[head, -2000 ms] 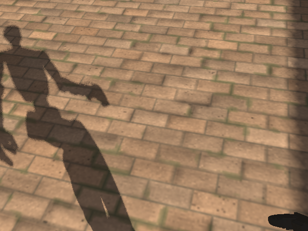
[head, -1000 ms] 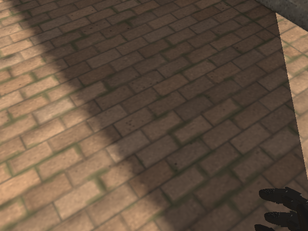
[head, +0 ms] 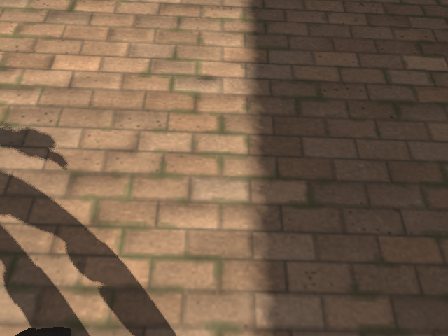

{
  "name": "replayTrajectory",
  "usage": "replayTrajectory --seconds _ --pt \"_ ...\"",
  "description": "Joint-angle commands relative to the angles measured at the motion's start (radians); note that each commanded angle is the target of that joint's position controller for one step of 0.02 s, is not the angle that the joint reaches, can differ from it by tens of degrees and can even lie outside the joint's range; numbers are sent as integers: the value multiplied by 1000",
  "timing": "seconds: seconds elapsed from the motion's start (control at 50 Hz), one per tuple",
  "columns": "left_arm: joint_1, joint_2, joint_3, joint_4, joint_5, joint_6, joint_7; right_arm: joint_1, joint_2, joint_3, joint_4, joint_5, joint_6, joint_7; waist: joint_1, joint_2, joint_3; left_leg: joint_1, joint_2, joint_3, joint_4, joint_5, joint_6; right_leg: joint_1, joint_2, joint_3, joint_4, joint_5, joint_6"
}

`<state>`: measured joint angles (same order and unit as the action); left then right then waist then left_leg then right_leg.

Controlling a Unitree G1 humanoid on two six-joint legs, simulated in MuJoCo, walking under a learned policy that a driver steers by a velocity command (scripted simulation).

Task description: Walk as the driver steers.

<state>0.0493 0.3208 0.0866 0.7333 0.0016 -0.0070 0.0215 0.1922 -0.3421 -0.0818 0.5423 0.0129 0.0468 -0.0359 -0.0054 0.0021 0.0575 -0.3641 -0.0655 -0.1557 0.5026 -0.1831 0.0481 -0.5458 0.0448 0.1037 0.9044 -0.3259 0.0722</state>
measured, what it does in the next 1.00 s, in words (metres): walks ahead: right foot, then left foot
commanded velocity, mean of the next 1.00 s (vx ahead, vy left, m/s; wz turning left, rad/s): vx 0.52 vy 0.00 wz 0.13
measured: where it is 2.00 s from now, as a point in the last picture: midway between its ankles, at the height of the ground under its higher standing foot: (246, 137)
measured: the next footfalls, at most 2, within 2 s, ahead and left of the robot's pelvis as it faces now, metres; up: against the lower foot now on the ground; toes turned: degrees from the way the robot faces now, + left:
right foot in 0.18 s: +0.11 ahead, -0.13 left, +0.00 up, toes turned +20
left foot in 0.58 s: +0.05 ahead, +0.14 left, +0.00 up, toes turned +21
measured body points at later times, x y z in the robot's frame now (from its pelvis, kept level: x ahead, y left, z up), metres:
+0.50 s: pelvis +0.05 -0.01 +0.01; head +0.06 -0.02 +0.46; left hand +0.02 +0.28 -0.10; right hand +0.30 -0.20 -0.08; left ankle -0.01 +0.12 -0.70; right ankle +0.08 -0.14 -0.74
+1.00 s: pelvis +0.30 +0.08 -0.04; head +0.34 +0.08 +0.41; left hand +0.50 +0.34 -0.12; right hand +0.27 -0.20 -0.17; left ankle +0.02 +0.13 -0.73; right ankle +0.46 +0.04 -0.73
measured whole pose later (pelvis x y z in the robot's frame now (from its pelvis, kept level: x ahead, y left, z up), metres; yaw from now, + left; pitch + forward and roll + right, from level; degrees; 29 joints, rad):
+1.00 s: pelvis +0.30 +0.08 -0.04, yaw +4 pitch +3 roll +0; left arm 0.04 0.30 0.03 0.67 0.02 0.01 -0.09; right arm 0.49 -0.26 -0.02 0.87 -0.05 -0.07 -0.03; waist -0.04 -0.01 0.03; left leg 0.29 0.01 0.29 0.25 -0.48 -0.05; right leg -0.68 0.02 -0.17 0.76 -0.17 -0.18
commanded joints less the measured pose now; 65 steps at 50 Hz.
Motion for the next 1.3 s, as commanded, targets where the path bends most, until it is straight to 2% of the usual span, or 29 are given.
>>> replayTrajectory --seconds 0.02,0.16,0.18,0.2,0.22,0.24,0.3,0.42,0.48,0.5,0.52,0.56,0.58,0.6,0.62,0.64,0.68,0.84,0.9,0.94,1.0,1.02,1.04,1.06,1.08,1.12,1.18,1.24,1.3 --pt "-22 64 10 -60 -6 -16 -8 -36 -182 -60 -85 3 -5 -11 -1 143 -193 192 205 -310 -100 200 155 9 31 26 -127 22 8" --pt "66 105 36 -40 -13 -35 -25 -92 -163 -59 -98 19 8 2 36 178 -173 100 118 -424 -34 104 93 295 14 26 -511 146 -41" --pt "89 147 49 -38 -4 -30 -20 -56 -118 -46 -96 19 9 5 21 82 -205 11 57 -361 76 -125 48 434 -123 113 -568 194 -90" --pt "50 219 57 -48 17 -15 -13 8 -69 -30 -104 16 7 9 -50 -216 -181 -179 -102 -133 278 -424 -14 505 -328 354 -605 327 -228" --pt "48 174 50 -62 44 -20 -13 15 -156 -54 -92 -1 -7 11 -32 -247 -158 -231 -62 -79 524 -443 -66 428 -431 483 -629 347 -337" --pt "2 122 33 -85 34 -20 -6 22 -205 -70 -67 -2 -10 14 -43 -176 -136 -225 -16 -54 632 -377 -87 389 -404 396 -611 326 -339" --pt "46 96 17 -77 -12 -7 15 35 -120 -40 -35 -7 -4 18 -3 -127 -118 -303 18 32 726 -204 -110 428 -273 249 -651 -74 -260" --pt "214 140 21 -48 -10 -41 4 -72 -49 8 -55 2 -69 36 82 -170 -61 -275 79 124 422 -183 -80 439 -287 222 -750 -287 -257" --pt "187 162 22 -54 -26 -51 -7 -32 -33 19 -27 7 -98 39 49 -198 -37 -52 73 183 206 -192 -55 289 -268 135 -759 -203 -249" --pt "234 178 31 -22 49 -30 -37 -26 -50 23 -11 -77 -60 77 53 -173 -44 38 16 231 116 -266 -35 261 -228 68 -738 -232 -228" --pt "225 170 33 -21 46 -19 -47 -4 -33 23 -2 -69 -51 85 34 -190 -25 116 1 264 40 -198 -20 211 -220 42 -703 -233 -223" --pt "204 100 13 -25 20 -11 -51 156 -33 21 60 -54 -65 64 -69 -56 -14 449 -4 264 -70 -95 -1 -45 -158 26 -517 -258 -200" --pt "133 16 -11 -63 24 -18 -55 324 -88 7 90 -58 -85 54 -168 120 -63 617 201 7 -173 -300 12 -213 -53 -42 -191 -229 -161" --pt "50 -65 -35 -136 8 -33 -48 392 -221 -15 81 -69 -95 40 -199 300 -74 628 458 -389 -325 -640 42 -424 36 -44 96 -254 -144" --pt "2 0 -25 -175 13 -38 -44 355 -236 -28 84 -73 -97 26 -175 177 -33 516 536 -517 -348 -720 115 -504 -32 65 206 -105 -162" --pt "6 42 -10 -156 11 -38 -53 270 -159 -5 80 -64 -102 26 -120 110 17 485 473 -402 -325 -635 95 -508 -61 85 237 -2 -156" --pt "135 77 5 -82 25 -30 -81 147 -86 20 64 -52 -113 27 -28 127 -13 393 365 -168 -355 -440 46 -362 -88 36 219 96 -112" --pt "-14 29 -20 -101 26 4 -121 237 -32 27 187 -53 -155 33 -35 71 105 374 285 262 -451 29 22 -376 -105 -111 136 303 -130" --pt "-116 3 -45 -143 28 3 -136 276 -41 28 237 -49 -156 22 -53 51 132 415 277 369 -442 339 -6 -288 -95 -237 -37 285 -185" --pt "-106 -4 -55 -153 19 6 -126 280 -79 24 256 -50 -152 11 -23 78 72 461 282 426 -328 958 -26 -112 -16 -328 -124 240 -239" --pt "263 94 -17 -61 6 3 -96 212 -178 -5 245 -71 -106 -11 182 163 -155 485 343 412 179 1423 -12 271 85 -314 -123 31 -311" --pt "480 153 15 7 15 -6 -78 169 -186 -7 224 -66 -101 -4 279 117 -245 306 324 398 493 1224 3 576 94 -225 -230 11 -343" --pt "469 211 39 30 11 1 -52 168 -75 21 217 -75 -111 21 208 -58 -214 -7 179 374 826 203 -9 760 -46 1 -263 -129 -371" --pt "382 305 59 -6 25 18 -50 151 -2 43 108 -49 -137 38 106 -261 -256 -421 -3 239 1135 -298 -59 928 -255 604 -482 -265 -539" --pt "394 273 60 -21 13 17 -49 19 -70 39 70 -59 -162 36 164 -54 -243 -515 59 68 1119 -188 -41 908 -274 695 -608 -247 -517" --pt "362 204 44 9 17 0 -34 24 -66 51 73 -55 -180 38 58 82 -51 -442 145 68 921 -115 -41 624 -241 548 -681 -92 -447" --pt "286 141 13 -6 6 -39 -24 67 -48 61 86 -96 -119 42 -39 71 16 -307 197 80 764 -178 -92 343 -119 350 -704 33 -426" --pt "306 147 11 -4 0 -65 -29 -117 -22 77 6 -85 -98 56 -7 29 95 -272 196 158 511 -46 -129 172 -46 268 -771 154 -406" --pt "353 162 21 13 -4 -67 -34 -236 8 93 -29 -60 -106 69 59 -23 71 -168 139 183 234 219 -118 201 -13 238 -748 417 -343"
